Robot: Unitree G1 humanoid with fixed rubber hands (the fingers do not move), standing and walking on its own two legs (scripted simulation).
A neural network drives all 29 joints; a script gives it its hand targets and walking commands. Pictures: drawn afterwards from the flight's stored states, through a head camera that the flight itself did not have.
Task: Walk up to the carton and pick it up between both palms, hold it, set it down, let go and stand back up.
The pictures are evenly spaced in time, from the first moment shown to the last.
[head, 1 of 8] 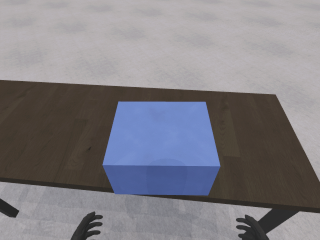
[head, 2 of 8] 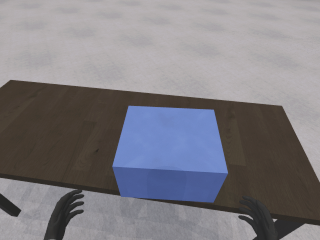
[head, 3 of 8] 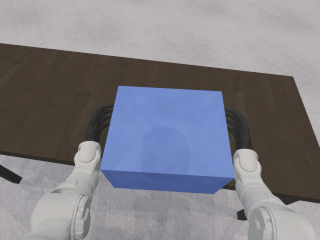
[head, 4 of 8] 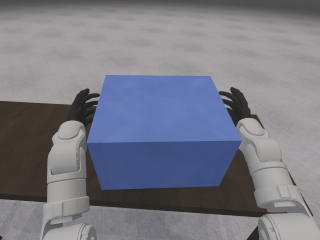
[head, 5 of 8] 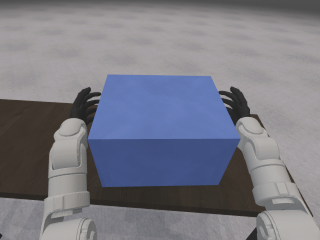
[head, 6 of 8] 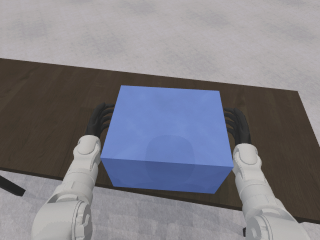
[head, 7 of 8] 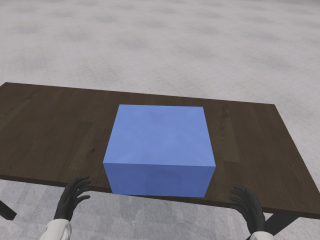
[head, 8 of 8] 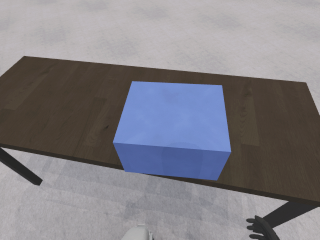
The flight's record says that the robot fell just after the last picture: no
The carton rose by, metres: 0.20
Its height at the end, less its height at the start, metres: +0.00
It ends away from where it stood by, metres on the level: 0.02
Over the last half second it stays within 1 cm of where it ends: yes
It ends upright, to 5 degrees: yes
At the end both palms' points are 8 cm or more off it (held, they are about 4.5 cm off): yes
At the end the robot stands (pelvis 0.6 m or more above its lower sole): yes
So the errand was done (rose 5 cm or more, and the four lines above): yes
